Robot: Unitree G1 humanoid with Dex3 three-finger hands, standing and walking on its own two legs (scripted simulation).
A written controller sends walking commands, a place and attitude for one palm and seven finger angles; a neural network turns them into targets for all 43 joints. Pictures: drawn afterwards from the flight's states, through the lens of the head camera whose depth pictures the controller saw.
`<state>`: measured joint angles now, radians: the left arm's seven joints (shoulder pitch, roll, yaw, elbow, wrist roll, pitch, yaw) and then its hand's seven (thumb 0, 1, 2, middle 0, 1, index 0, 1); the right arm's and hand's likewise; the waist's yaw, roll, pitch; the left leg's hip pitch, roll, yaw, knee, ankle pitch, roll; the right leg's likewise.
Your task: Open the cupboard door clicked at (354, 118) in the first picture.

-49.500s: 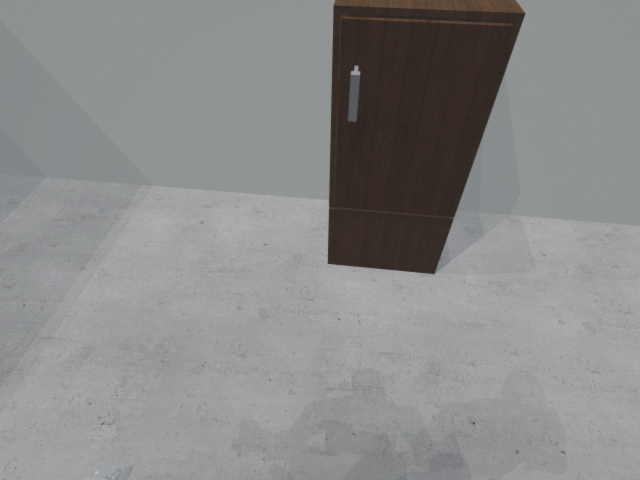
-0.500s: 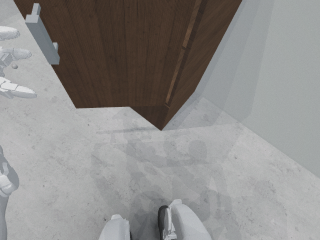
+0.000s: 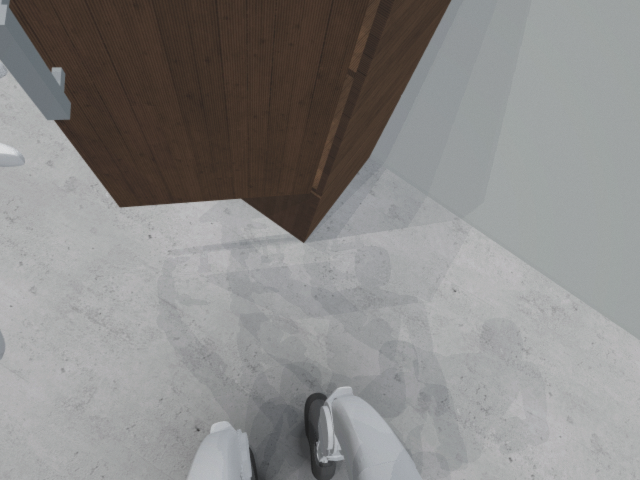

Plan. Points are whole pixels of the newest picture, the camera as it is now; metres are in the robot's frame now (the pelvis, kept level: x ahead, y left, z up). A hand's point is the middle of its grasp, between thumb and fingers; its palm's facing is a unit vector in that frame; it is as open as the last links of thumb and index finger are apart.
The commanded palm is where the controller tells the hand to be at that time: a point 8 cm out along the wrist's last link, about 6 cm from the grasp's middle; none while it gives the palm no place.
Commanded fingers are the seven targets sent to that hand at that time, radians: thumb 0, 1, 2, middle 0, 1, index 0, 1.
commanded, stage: move the hooked fingers beside the handle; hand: left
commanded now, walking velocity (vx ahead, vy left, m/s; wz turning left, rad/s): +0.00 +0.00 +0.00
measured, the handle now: (31, 53) +0.57 +0.25 +0.07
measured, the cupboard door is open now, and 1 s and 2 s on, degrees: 44 44 44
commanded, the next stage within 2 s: slide the fingers in behind the handle in 0.66 s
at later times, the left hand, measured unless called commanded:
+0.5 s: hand out of the picture +0.51 +0.28 +0.07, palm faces +0.03 -1.00 -0.04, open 14.0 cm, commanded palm +0.50 +0.32 +0.07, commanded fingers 0.00 -0.50 0.30 -0.30 -1.20 -0.30 -1.20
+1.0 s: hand out of the picture +0.52 +0.28 +0.07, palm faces +0.01 -1.00 -0.01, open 14.0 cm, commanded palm +0.50 +0.31 +0.07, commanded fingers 0.00 -0.50 0.30 -0.30 -1.20 -0.30 -1.20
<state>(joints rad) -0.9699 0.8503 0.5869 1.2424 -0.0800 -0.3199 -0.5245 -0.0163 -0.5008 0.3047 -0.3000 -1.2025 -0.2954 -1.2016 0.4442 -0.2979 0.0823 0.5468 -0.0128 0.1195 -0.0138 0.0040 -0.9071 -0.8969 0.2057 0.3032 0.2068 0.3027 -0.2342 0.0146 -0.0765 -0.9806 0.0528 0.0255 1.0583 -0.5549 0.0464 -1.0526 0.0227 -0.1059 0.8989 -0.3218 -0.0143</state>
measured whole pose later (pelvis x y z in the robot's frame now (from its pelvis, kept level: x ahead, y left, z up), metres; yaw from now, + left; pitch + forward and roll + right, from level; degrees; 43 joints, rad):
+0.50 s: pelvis +0.00 +0.00 +0.00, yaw +1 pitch +25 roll -5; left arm -0.94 0.77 0.54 1.22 -0.08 -0.36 -0.47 -0.02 -0.50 0.30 -0.30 -1.20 -0.30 -1.20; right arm 0.40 -0.29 0.07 0.54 -0.01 0.11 -0.01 0.00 -0.91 -0.90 0.21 0.30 0.21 0.30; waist -0.21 0.02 -0.08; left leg -0.94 0.05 0.01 1.05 -0.56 0.04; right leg -1.01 0.02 -0.11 0.90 -0.33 -0.02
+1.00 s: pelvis -0.01 +0.00 +0.00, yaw +0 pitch +27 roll -5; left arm -0.99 0.82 0.54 1.24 -0.08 -0.32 -0.50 -0.02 -0.50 0.30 -0.30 -1.20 -0.30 -1.20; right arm 0.43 -0.30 0.09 0.56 -0.01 0.12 -0.01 0.00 -0.91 -0.90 0.21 0.30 0.21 0.30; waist -0.24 0.02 -0.08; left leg -1.00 0.05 0.01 1.09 -0.56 0.04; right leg -1.07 0.02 -0.12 0.92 -0.32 -0.02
